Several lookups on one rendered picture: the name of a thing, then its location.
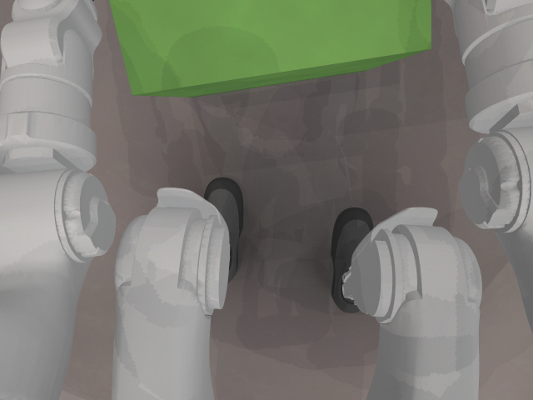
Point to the left robot forearm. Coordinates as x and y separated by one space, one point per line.
46 86

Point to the carton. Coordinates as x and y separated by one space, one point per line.
192 48

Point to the robot left upper arm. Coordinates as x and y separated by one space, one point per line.
53 223

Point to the right robot forearm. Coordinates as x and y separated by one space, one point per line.
496 43

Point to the robot left shin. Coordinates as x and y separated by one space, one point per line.
167 197

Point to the robot right upper arm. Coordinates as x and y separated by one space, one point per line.
496 191

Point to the robot right thigh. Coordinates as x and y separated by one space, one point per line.
414 279

